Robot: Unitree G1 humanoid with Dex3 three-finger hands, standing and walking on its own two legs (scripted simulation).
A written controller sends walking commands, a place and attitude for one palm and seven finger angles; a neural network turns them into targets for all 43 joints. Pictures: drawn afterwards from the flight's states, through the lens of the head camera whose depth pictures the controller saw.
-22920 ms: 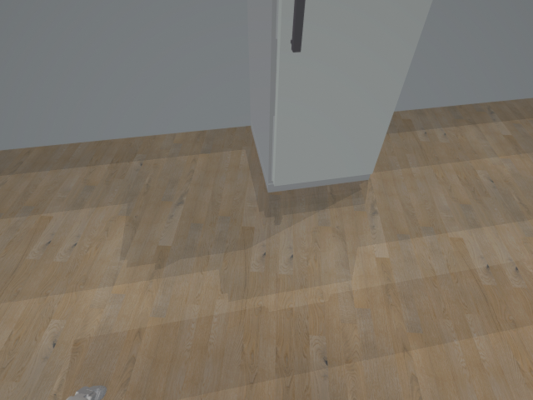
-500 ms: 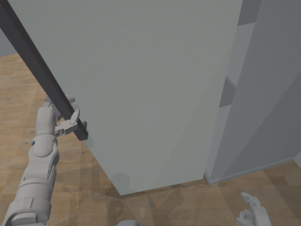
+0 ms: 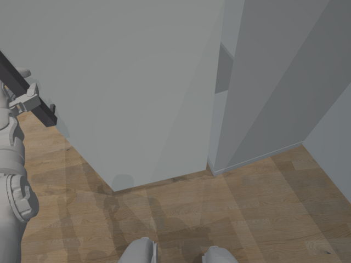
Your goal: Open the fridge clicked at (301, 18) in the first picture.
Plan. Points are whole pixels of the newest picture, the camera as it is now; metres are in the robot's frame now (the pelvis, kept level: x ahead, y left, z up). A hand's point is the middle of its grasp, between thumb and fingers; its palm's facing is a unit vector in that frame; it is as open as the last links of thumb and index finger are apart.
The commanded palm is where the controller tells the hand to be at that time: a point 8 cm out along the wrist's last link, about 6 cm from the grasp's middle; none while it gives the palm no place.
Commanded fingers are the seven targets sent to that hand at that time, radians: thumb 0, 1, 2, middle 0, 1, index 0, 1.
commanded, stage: stop walking and hold the door back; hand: left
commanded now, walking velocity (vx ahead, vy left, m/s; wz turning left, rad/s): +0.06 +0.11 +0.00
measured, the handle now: out of the picture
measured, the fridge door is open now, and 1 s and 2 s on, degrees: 84 81 79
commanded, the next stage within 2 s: loosen the grip on the handle in 1.08 s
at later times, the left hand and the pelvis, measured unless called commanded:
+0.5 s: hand (31, 88) +0.48 +0.31 +0.14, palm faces +0.30 -0.93 -0.22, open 6.0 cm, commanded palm +0.43 +0.39 +0.13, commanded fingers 0.00 0.90 0.90 -0.45 -1.40 -0.45 -1.40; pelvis +0.01 +0.06 +0.00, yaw -5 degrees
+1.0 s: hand (30, 91) +0.47 +0.31 +0.14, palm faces +0.25 -0.94 -0.23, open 6.0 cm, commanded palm +0.42 +0.40 +0.13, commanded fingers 0.00 0.90 0.90 -0.45 -1.40 -0.45 -1.40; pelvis +0.00 +0.08 +0.01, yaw -9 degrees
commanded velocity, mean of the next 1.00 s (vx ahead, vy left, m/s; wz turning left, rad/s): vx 0.00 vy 0.00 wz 0.00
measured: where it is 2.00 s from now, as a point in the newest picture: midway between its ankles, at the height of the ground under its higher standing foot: outside the picture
